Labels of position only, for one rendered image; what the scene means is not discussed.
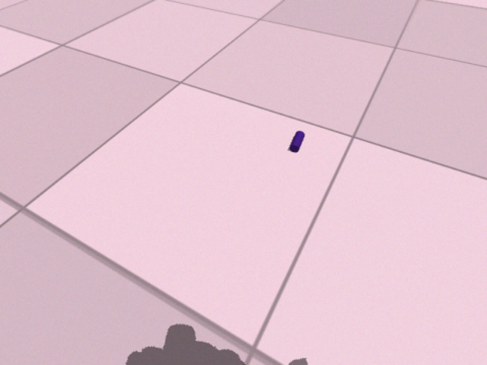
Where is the can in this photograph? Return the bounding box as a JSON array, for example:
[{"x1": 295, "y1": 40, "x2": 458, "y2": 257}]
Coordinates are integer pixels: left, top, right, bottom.
[{"x1": 290, "y1": 131, "x2": 304, "y2": 153}]

